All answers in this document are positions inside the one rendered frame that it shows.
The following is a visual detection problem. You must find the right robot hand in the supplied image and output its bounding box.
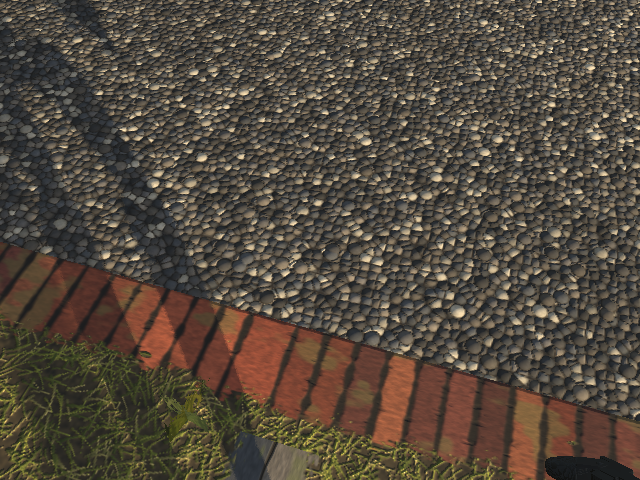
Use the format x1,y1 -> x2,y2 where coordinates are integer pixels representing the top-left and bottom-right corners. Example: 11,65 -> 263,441
545,456 -> 640,480

